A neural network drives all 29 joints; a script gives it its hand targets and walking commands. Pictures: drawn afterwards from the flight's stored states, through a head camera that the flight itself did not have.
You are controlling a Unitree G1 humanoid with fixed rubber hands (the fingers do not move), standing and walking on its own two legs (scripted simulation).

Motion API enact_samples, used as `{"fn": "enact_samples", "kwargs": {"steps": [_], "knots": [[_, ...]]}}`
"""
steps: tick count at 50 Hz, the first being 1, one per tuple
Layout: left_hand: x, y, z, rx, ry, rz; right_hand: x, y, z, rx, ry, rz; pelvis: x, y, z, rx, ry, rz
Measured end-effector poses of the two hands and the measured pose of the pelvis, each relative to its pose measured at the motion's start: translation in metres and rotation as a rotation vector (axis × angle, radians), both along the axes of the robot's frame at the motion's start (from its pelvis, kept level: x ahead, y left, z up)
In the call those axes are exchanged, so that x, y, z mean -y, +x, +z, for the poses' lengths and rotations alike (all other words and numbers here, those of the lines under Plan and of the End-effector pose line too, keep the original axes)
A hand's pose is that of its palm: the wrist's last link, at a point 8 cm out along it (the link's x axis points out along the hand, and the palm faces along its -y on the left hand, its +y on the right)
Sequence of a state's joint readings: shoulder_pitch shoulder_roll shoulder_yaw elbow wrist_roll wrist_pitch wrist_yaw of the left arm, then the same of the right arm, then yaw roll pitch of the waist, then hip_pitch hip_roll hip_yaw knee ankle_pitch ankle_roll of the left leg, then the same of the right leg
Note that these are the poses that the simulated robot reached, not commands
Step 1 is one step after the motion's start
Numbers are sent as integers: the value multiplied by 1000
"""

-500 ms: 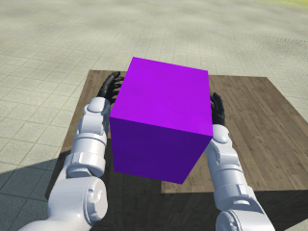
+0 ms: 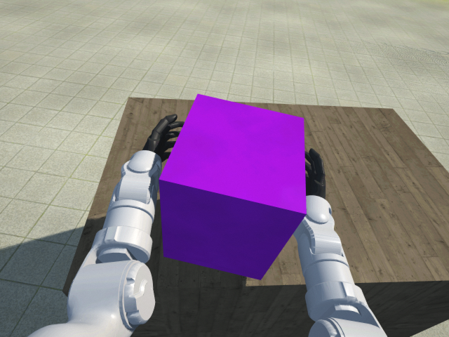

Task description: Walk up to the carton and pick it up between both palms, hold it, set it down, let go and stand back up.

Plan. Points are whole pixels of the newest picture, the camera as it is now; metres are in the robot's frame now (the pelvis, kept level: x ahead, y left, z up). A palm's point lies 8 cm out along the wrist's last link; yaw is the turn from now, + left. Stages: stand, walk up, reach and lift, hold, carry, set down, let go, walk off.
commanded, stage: set down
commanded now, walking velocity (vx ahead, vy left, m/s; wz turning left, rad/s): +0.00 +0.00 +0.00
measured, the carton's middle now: (230, 190) +0.38 -0.04 +0.07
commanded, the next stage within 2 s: none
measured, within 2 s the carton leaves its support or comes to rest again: neither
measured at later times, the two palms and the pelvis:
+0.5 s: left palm (160, 162) +0.42 +0.09 +0.11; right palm (313, 207) +0.33 -0.19 +0.08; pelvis +0.00 +0.00 +0.00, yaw -1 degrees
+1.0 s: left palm (160, 165) +0.42 +0.09 +0.10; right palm (311, 209) +0.33 -0.18 +0.07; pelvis +0.00 +0.00 +0.00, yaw -1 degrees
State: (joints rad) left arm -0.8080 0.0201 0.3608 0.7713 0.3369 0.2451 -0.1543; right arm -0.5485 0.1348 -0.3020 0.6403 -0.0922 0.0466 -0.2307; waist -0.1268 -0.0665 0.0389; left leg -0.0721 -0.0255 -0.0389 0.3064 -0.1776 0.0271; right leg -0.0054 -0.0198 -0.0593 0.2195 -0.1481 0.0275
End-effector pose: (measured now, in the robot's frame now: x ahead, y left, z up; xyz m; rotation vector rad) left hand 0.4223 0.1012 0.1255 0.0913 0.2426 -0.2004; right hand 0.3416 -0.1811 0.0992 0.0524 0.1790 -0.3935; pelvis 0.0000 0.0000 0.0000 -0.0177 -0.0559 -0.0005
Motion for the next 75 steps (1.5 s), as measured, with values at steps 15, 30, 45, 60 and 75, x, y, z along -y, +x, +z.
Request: {"fn": "enact_samples", "kwargs": {"steps": [15,30,45,60,75], "knots": [[3,0,-12,-4,8,-27,1,-7,-13,-3,-4,-24,-2,1,0,0,-1,-7],[10,-1,-23,-13,9,-50,5,-15,-26,-11,-17,-46,-1,0,-1,2,1,-10],[8,-1,-27,-20,-15,-51,4,-16,-26,11,-29,-53,-2,1,-1,1,1,-11],[4,4,-36,-53,-50,-47,1,-12,-31,30,-37,-52,-2,5,-1,-5,1,-12],[0,6,-43,-61,-63,-49,-3,-10,-35,58,-41,-58,-4,6,-1,-7,-1,-13]]}}
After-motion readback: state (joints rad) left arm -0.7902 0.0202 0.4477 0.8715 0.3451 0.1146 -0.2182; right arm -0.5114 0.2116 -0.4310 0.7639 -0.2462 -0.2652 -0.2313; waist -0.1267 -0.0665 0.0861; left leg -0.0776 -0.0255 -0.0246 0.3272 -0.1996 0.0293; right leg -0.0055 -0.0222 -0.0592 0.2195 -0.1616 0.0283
